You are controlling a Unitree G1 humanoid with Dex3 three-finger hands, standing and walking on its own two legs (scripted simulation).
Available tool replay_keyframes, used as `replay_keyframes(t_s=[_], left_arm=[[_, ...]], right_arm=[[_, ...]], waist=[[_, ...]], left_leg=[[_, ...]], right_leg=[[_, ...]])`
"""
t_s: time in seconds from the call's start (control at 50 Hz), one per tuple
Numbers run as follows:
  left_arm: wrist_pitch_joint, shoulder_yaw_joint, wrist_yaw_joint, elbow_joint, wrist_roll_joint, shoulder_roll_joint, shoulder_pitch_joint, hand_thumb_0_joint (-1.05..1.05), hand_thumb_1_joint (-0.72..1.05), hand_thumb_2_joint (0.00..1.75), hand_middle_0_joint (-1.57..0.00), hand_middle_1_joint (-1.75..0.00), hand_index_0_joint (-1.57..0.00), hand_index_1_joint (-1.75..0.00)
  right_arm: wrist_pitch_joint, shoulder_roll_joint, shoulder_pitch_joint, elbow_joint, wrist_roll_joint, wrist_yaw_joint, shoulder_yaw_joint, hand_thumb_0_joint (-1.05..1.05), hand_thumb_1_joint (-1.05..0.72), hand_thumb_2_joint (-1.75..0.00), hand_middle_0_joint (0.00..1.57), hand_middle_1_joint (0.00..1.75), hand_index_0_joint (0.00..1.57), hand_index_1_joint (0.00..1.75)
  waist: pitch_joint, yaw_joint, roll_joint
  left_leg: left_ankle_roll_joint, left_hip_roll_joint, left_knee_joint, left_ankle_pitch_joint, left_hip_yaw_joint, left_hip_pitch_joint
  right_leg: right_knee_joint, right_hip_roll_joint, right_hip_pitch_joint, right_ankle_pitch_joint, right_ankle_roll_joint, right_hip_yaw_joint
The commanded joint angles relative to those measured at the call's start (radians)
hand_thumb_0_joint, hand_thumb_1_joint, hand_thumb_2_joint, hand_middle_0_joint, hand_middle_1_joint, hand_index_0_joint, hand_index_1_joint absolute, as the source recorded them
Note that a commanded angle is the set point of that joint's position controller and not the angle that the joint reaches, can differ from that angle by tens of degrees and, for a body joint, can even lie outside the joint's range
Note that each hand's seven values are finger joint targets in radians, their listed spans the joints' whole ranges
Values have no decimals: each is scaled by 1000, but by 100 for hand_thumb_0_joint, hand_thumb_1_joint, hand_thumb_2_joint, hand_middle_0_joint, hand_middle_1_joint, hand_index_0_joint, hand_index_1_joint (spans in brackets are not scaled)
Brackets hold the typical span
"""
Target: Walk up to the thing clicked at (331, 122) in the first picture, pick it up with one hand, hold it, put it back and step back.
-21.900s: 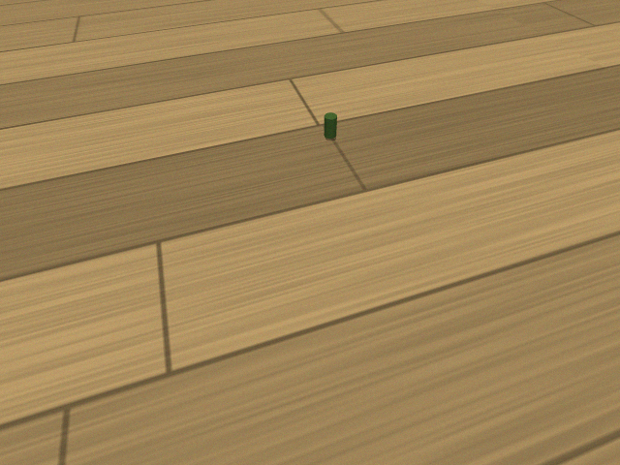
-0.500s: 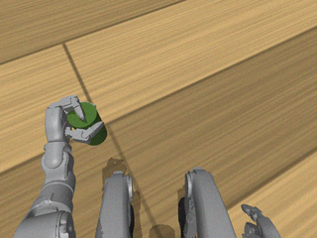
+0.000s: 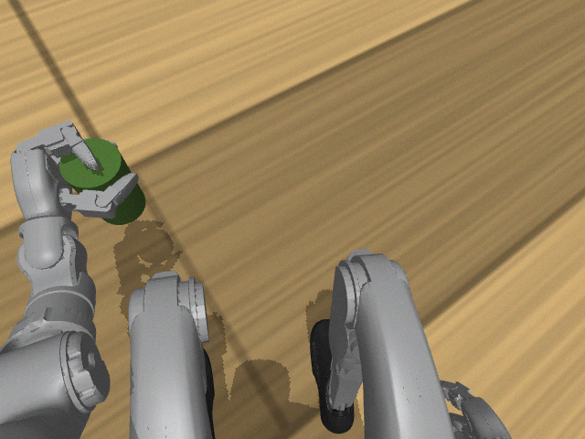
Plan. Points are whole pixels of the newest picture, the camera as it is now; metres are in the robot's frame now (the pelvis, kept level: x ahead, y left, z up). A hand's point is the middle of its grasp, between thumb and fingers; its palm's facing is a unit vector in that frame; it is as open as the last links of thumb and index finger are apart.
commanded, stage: crouch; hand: left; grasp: from the side
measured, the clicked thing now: (108, 185) +0.46 +0.22 -0.11
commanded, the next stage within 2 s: lower in 0.64 s
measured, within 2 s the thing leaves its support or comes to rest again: neither
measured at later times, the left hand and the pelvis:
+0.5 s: hand (112, 181) +0.48 +0.23 -0.14, palm faces +0.14 -0.99 -0.03, open 6.3 cm; pelvis +0.00 +0.01 -0.05, yaw -4 degrees
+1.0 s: hand (121, 191) +0.48 +0.23 -0.19, palm faces +0.17 -0.99 -0.03, open 6.0 cm; pelvis -0.01 +0.02 -0.06, yaw -7 degrees
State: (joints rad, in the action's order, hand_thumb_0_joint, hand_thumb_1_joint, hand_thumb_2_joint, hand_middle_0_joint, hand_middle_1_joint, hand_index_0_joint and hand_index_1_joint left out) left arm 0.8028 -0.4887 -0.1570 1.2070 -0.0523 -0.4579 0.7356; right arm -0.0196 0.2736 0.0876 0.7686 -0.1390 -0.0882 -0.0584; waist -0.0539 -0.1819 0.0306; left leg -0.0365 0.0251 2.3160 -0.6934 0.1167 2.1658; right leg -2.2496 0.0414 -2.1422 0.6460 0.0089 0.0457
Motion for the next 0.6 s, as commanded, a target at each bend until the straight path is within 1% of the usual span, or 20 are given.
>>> replay_keyframes(t_s=[0.0,0.02,0.04,0.1,0.12,0.14,0.16,0.18,0.2,0.24,0.32,0.38,0.4,0.42,0.44,0.48,0.5,0.52,0.54,0.58], left_arm=[[101,-67,-7,-240,-34,-291,381,0,23,128,-125,-138,-125,-139],[98,-63,-8,-219,-33,-297,385,0,22,126,-125,-138,-125,-139],[96,-66,-11,-208,-30,-287,366,0,24,128,-124,-139,-125,-139],[102,-69,-6,-253,-25,-308,409,0,24,129,-126,-139,-126,-140],[103,-72,-4,-240,-24,-316,407,0,25,129,-126,-139,-126,-140],[102,-63,-9,-219,-22,-305,402,0,28,130,-127,-141,-127,-142],[104,-57,-11,-224,-20,-305,401,0,32,130,-127,-141,-128,-141],[102,-65,-9,-194,-18,-319,379,0,30,130,-127,-141,-127,-141],[108,-72,-11,-220,-18,-345,406,0,29,130,-128,-142,-129,-142],[115,-63,-13,-250,-18,-346,414,0,31,129,-127,-140,-128,-141],[114,-72,-10,-232,-23,-358,389,0,34,130,-129,-142,-130,-142],[116,-60,-9,-205,-15,-352,375,0,36,132,-130,-143,-131,-143],[122,-68,-2,-228,-17,-377,399,0,34,132,-130,-143,-131,-143],[124,-77,1,-211,-19,-378,388,0,33,131,-130,-143,-131,-143],[125,-62,2,-209,-19,-369,383,0,32,132,-129,-143,-130,-143],[132,-80,10,-209,-14,-402,372,0,32,133,-132,-145,-132,-145],[135,-83,14,-211,-13,-417,381,0,32,133,-132,-145,-133,-146],[139,-82,15,-211,-12,-412,374,0,33,133,-133,-145,-133,-146],[140,-59,11,-192,-10,-384,366,0,33,133,-132,-145,-133,-145],[143,-64,16,-191,-8,-396,372,0,33,134,-134,-146,-134,-146]], right_arm=[[-3,244,159,-36,-12,5,45,0,-92,-91,20,30,20,30],[1,244,150,-36,-14,5,39,0,-92,-91,20,30,20,30],[4,249,152,-40,-18,3,33,0,-92,-91,20,30,20,30],[11,260,148,-44,-26,0,24,0,-91,-91,20,30,20,30],[14,262,145,-43,-29,-1,19,0,-91,-91,20,30,20,30],[16,269,146,-46,-31,-4,12,0,-91,-91,20,30,20,30],[15,274,137,-47,-34,-6,7,0,-91,-91,20,30,20,30],[17,276,139,-43,-35,-6,5,0,-91,-91,20,30,20,30],[19,280,129,-46,-38,-4,0,0,-91,-91,20,30,20,30],[23,287,133,-47,-46,-7,-12,0,-91,-91,20,30,20,30],[29,301,135,-49,-55,-11,-30,0,-91,-91,20,30,20,30],[31,311,124,-46,-65,-13,-44,0,-91,-91,20,30,20,30],[33,315,119,-48,-68,-13,-48,0,-91,-91,20,30,20,30],[37,317,109,-54,-71,-13,-53,0,-91,-91,20,30,20,30],[38,318,109,-54,-74,-15,-58,0,-91,-91,20,30,20,30],[41,318,109,-55,-80,-17,-66,0,-91,-91,20,30,20,30],[43,320,101,-61,-82,-18,-71,0,-91,-91,20,30,20,30],[42,326,99,-68,-85,-18,-76,0,-92,-91,20,30,20,30],[43,331,94,-64,-88,-20,-77,0,-92,-91,20,30,20,30],[47,339,88,-69,-93,-19,-83,0,-92,-91,20,30,20,30]], waist=[[-733,4,-224],[-710,0,-217],[-699,-7,-229],[-679,-6,-270],[-662,-13,-264],[-644,-35,-262],[-631,-35,-268],[-630,-28,-253],[-622,-32,-266],[-636,-38,-299],[-642,-47,-314],[-600,-64,-317],[-605,-60,-327],[-590,-64,-329],[-583,-69,-325],[-587,-65,-315],[-580,-73,-309],[-585,-77,-314],[-566,-86,-326],[-554,-97,-338]], left_leg=[[41,-20,-233,136,-79,-397],[44,-19,-216,120,-81,-372],[41,-19,-210,143,-74,-379],[34,-15,-205,114,-64,-376],[35,-14,-194,108,-62,-358],[38,-14,-184,104,-54,-354],[35,-12,-186,96,-46,-349],[37,-11,-171,96,-50,-340],[37,-11,-163,80,-47,-331],[31,-9,-160,107,-38,-356],[26,-7,-136,160,-25,-371],[26,-4,-122,166,-15,-370],[24,-3,-117,161,-14,-373],[24,-3,-113,156,-10,-369],[25,-3,-110,149,-10,-358],[29,-2,-94,152,-14,-335],[31,-1,-86,148,-12,-315],[29,-1,-86,161,-8,-331],[25,1,-93,164,0,-356],[23,4,-90,169,7,-367]], right_leg=[[203,-44,409,-152,-32,53],[193,-47,396,-140,-30,53],[180,-46,388,-161,-30,61],[157,-50,348,-136,-34,76],[150,-52,342,-131,-33,81],[146,-52,332,-136,-31,88],[135,-52,317,-129,-33,95],[137,-55,324,-128,-31,93],[133,-55,310,-118,-31,95],[113,-56,315,-144,-33,105],[94,-58,327,-191,-33,116],[86,-58,314,-201,-32,125],[84,-60,314,-195,-33,124],[81,-60,303,-193,-32,130],[82,-61,316,-188,-31,131],[84,-65,349,-196,-27,130],[81,-67,355,-195,-26,131],[78,-65,359,-207,-25,135],[71,-64,328,-205,-27,143],[70,-65,320,-211,-27,150]])
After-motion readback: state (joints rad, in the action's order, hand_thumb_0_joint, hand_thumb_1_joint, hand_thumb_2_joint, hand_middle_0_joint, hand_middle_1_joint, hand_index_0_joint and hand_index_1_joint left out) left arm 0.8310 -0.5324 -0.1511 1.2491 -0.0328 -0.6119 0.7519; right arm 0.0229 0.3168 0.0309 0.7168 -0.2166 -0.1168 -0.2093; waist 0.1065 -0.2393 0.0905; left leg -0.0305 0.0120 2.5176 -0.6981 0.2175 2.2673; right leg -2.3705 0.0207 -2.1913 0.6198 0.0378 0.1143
